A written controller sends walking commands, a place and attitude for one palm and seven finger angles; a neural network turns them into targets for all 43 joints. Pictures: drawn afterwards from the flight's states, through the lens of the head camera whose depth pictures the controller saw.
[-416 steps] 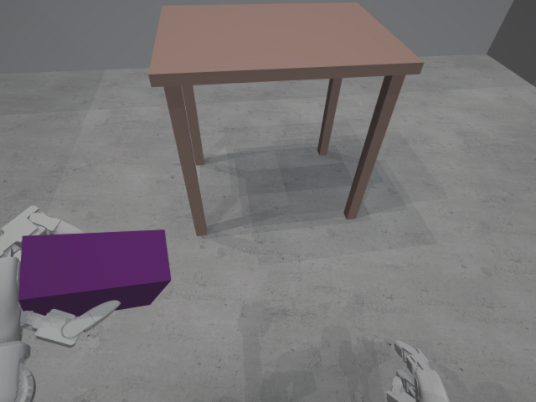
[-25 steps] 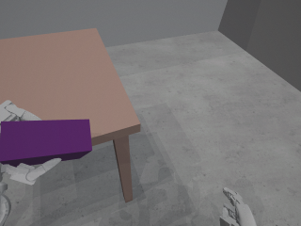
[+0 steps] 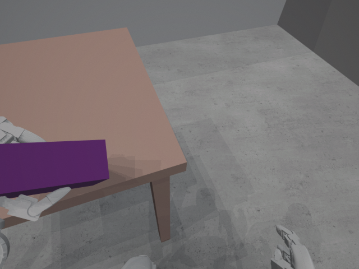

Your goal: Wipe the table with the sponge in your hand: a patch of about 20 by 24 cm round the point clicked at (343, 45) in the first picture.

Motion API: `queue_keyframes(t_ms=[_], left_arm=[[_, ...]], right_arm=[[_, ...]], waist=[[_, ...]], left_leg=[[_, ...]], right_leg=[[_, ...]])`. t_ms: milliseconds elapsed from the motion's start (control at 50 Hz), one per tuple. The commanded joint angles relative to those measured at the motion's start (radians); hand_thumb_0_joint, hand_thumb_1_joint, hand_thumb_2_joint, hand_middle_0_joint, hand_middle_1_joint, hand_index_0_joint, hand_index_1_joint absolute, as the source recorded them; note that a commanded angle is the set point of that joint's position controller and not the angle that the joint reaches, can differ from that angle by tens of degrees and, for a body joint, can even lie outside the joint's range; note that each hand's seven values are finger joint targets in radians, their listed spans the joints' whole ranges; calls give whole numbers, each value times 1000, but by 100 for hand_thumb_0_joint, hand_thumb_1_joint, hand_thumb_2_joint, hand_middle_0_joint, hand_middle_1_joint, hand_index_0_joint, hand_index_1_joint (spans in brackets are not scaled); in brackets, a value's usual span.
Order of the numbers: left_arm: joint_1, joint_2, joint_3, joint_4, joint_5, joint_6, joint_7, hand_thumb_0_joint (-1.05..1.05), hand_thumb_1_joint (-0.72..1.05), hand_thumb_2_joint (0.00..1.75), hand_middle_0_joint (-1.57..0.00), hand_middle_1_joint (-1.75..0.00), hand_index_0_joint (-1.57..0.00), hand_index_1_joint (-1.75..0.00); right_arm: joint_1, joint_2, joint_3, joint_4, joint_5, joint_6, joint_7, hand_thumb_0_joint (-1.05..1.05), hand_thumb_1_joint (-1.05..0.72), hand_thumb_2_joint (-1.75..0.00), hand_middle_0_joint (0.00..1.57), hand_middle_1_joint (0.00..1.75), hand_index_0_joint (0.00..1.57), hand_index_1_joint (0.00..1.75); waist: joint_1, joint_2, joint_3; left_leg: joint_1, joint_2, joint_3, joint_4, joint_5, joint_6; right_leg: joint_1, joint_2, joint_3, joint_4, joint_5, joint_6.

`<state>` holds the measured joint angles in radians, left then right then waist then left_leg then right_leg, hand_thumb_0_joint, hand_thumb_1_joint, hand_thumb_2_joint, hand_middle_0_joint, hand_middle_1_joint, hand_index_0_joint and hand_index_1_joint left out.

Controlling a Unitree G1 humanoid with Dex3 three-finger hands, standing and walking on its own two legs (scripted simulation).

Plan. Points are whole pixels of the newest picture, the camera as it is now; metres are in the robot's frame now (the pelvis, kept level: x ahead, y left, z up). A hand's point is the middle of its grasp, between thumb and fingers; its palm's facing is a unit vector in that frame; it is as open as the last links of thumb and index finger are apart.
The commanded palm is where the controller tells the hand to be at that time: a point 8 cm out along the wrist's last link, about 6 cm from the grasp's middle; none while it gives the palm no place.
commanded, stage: come to a stop and stand still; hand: left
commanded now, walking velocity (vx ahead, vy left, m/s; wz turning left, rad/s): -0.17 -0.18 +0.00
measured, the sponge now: (70, 167) +0.24 +0.20 +0.16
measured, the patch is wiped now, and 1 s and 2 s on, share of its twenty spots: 0.00 0.00 0.00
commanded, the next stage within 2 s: look again from close up in 1.42 s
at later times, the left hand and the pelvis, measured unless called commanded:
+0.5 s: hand (25, 150) +0.25 +0.27 +0.18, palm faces +0.42 -0.84 -0.34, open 10.1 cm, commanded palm +0.19 +0.30 +0.20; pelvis +0.03 +0.02 +0.02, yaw +0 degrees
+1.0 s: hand (28, 168) +0.23 +0.27 +0.16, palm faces +0.24 -0.89 -0.39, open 10.1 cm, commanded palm +0.17 +0.32 +0.20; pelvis +0.00 +0.04 +0.02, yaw -2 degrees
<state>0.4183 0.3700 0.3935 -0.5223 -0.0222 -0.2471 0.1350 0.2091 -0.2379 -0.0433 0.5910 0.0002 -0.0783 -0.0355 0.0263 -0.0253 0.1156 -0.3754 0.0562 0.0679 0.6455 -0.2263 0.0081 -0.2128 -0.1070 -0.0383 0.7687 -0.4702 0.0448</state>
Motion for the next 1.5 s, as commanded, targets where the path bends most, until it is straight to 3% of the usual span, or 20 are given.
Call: queue_keyframes(t_ms=[0, 60, 120, 180, 220, 280, 320, 360, 620, 640, 660, 680, 720, 760, 840, 860, 1000, 1160, 1300, 1480], left_arm=[[-129, 202, 129, -220, -20, -53, 16, 0, 10, 130, -120, -160, -120, -160], [-44, 189, 131, -277, -25, -41, 16, 0, 10, 130, -120, -160, -120, -160], [-2, 182, 122, -239, -19, -22, 13, 0, 10, 130, -120, -160, -120, -160], [-11, 139, 86, -136, -30, 21, 5, 0, 10, 130, -120, -160, -120, -160], [-54, 144, 73, -115, -26, 31, 17, 0, 10, 130, -120, -160, -120, -160], [-117, 139, 48, -97, -17, 32, 23, 0, 10, 130, -120, -160, -120, -160], [-136, 129, 23, -108, -15, 36, 17, 0, 10, 130, -120, -160, -120, -160], [-173, 148, 20, -181, -11, 31, 17, 0, 10, 130, -120, -160, -120, -160], [0, 144, 59, -111, -31, 26, 22, 0, 10, 130, -120, -160, -120, -160], [-1091, 930, 606, -358, 140, -88, 4, 0, 10, 130, -120, -160, -120, -160], [-852, 546, 333, 100, 38, -45, -23, 0, 10, 130, -120, -160, -120, -160], [-541, 303, 153, 212, 7, -26, -55, 0, 10, 130, -120, -160, -120, -160], [-226, 142, 18, 120, -27, -21, -82, 0, 10, 130, -120, -160, -120, -160], [-49, 41, -73, -16, -38, -11, -84, 0, 10, 130, -120, -160, -120, -160], [-4, 207, 88, -124, -13, -4, -46, 0, 10, 130, -120, -160, -120, -160], [-35, 280, 162, -154, -9, -8, -27, 0, 10, 130, -120, -160, -120, -160], [-163, 224, 146, -162, -12, -60, -23, 0, 10, 130, -120, -160, -120, -160], [-54, 134, 57, -117, -3, -51, -30, 0, 10, 130, -120, -160, -120, -160], [-89, 178, 87, -188, -7, -39, -22, 0, 10, 130, -120, -160, -120, -160], [-88, 141, 51, -164, -16, -19, -17, 0, 10, 130, -120, -160, -120, -160]], right_arm=[[-86, -64, -23, -151, 2, -70, 0, 0, -90, -90, 20, 30, 20, 30], [-92, -60, -10, -153, 3, -86, 14, 0, -90, -90, 20, 30, 20, 30], [-94, -64, 15, -168, 2, -92, 19, 0, -90, -90, 20, 30, 20, 30], [-63, -46, 16, -160, -3, -77, 11, 0, -90, -90, 20, 30, 20, 30], [-80, -44, 35, -138, -4, -68, 4, 0, -90, -90, 20, 30, 20, 30], [-86, -53, 39, -118, -5, -65, -21, 0, -90, -90, 20, 30, 20, 30], [-96, -76, 24, -140, 3, -58, -29, 0, -90, -90, 20, 30, 20, 30], [-106, -74, 33, -153, 1, -55, -32, 0, -90, -90, 20, 30, 20, 30], [-86, -84, 20, -162, 1, -43, -40, 0, -90, -90, 20, 30, 20, 30], [38, -140, -2, -172, -42, -97, -22, 0, -90, -90, 20, 30, 20, 30], [-61, -55, 16, -71, 21, -70, -25, 0, -90, -90, 20, 30, 20, 30], [-52, -91, -12, -112, 3, -87, -10, 0, -90, -90, 20, 30, 20, 30], [-47, -102, -18, -154, 28, -87, 26, 0, -90, -90, 20, 30, 20, 30], [-72, -83, -10, -182, 40, -84, 56, 0, -90, -90, 20, 30, 20, 30], [-94, -94, 2, -207, 19, -86, 34, 0, -90, -90, 20, 30, 20, 30], [-102, -101, 4, -198, 16, -80, 21, 0, -90, -90, 20, 30, 20, 30], [-79, -87, 6, -179, 9, -116, -2, 0, -90, -90, 20, 30, 20, 30], [-78, -86, 7, -153, 5, -127, 17, 0, -90, -90, 20, 30, 20, 30], [-85, -87, 6, -168, 3, -99, 9, 0, -90, -90, 20, 30, 20, 30], [-92, -88, 8, -172, 3, -78, 1, 0, -90, -90, 20, 30, 20, 30]], waist=[[-31, 210, -296], [-7, 261, -299], [-7, 186, -237], [-20, -163, -146], [-25, -129, -146], [-21, 2, -214], [-10, 46, -256], [-15, 193, -278], [-13, 103, -249], [-8, 5, 52], [-22, 117, -33], [4, 135, -139], [13, 150, -243], [19, 85, -275], [17, -88, -186], [11, -60, -189], [-2, 187, -196], [-5, 71, -217], [-5, 111, -270], [-7, 112, -246]], left_leg=[[345, 286, -432, -275, 489, 245], [206, 202, -200, -250, 325, 145], [-40, 139, -119, -224, -58, 59], [23, -47, -28, 64, -143, -34], [19, -27, -64, 97, -89, -31], [180, -15, -75, -163, 144, -18], [261, 48, -118, -203, 330, 4], [240, 68, -180, -225, 506, 10], [129, 21, -115, -280, 205, -17], [-58, 45, -71, -154, 170, 25], [124, 41, -102, -171, 124, 11], [217, 18, -93, -216, 104, -2], [236, 12, -71, -217, 72, 23], [218, 27, -89, -255, 38, 33], [116, 12, -84, -274, -159, 23], [143, 8, -75, -264, -152, 21], [78, 49, -149, -336, -179, 46], [172, 27, -129, -278, 93, 21], [228, 26, -115, -235, 337, 7], [204, 20, -111, -258, 223, 5]], right_leg=[[-276, 76, 73, 377, -98, -29], [-90, 70, 29, 38, -9, -38], [145, 93, 8, -290, 188, -42], [-99, -97, 368, -558, 82, -156], [-70, -128, 314, -519, 249, -194], [-10, -3, 120, -379, 443, -99], [1, 68, 70, -355, 430, -52], [53, 91, 21, -287, 483, -41], [119, 86, 42, -410, 436, -48], [-112, 11, 105, -513, 424, -1], [-165, -48, 100, -459, 249, -103], [-94, 18, 157, -401, 315, -127], [2, 29, 140, -390, 355, -50], [47, 46, 97, -374, 308, -40], [2, 55, 106, -459, 98, -60], [-29, 52, 110, -462, 67, -69], [93, 91, 53, -334, 239, -66], [60, 77, 47, -367, 377, -64], [84, 83, 32, -339, 468, -61], [99, 76, 45, -373, 452, -64]])
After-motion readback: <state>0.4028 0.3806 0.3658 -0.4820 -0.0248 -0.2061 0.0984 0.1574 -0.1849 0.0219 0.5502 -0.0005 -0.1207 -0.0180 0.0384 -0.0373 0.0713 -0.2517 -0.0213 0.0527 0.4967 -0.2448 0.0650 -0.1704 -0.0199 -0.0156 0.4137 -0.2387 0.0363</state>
